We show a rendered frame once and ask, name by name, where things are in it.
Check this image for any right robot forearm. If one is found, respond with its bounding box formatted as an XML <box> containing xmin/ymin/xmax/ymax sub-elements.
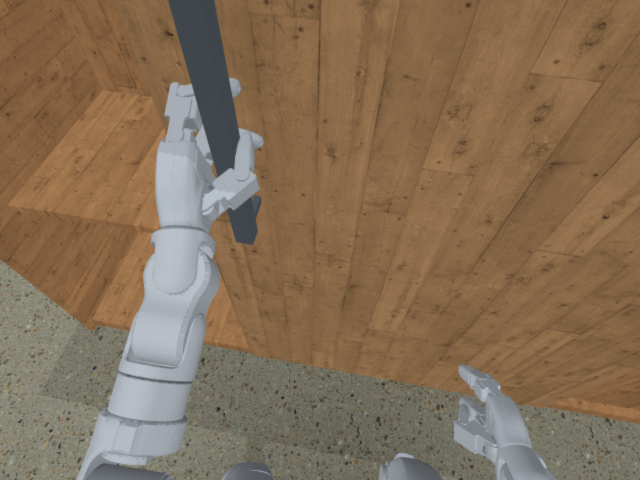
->
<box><xmin>495</xmin><ymin>445</ymin><xmax>557</xmax><ymax>480</ymax></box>

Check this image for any left robot forearm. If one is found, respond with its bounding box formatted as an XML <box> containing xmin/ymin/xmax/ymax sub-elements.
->
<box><xmin>76</xmin><ymin>226</ymin><xmax>220</xmax><ymax>480</ymax></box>

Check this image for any wardrobe door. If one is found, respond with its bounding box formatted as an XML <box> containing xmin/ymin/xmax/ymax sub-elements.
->
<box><xmin>114</xmin><ymin>0</ymin><xmax>640</xmax><ymax>408</ymax></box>
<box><xmin>569</xmin><ymin>369</ymin><xmax>640</xmax><ymax>410</ymax></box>

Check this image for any robot left hand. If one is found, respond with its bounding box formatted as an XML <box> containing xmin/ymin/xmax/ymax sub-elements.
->
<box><xmin>155</xmin><ymin>78</ymin><xmax>264</xmax><ymax>234</ymax></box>

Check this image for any right robot thigh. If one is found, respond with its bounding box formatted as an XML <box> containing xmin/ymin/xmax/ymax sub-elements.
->
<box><xmin>379</xmin><ymin>457</ymin><xmax>443</xmax><ymax>480</ymax></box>

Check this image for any handle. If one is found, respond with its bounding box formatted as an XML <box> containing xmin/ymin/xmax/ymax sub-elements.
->
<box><xmin>168</xmin><ymin>0</ymin><xmax>262</xmax><ymax>245</ymax></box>

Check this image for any robot right hand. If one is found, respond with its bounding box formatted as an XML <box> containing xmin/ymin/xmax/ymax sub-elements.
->
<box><xmin>454</xmin><ymin>364</ymin><xmax>532</xmax><ymax>466</ymax></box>

